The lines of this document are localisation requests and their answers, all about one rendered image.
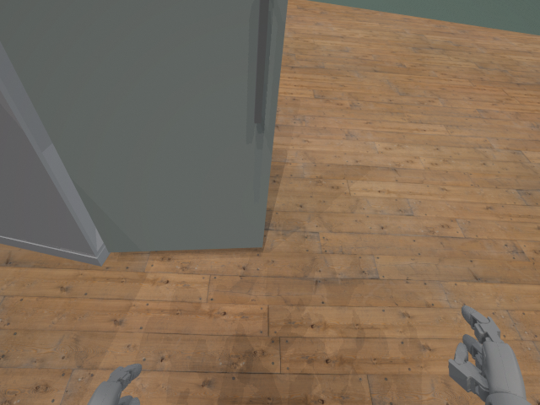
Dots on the right robot hand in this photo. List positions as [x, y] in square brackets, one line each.
[496, 369]

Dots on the fridge door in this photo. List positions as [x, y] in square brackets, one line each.
[150, 106]

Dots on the left robot hand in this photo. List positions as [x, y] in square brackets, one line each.
[109, 392]

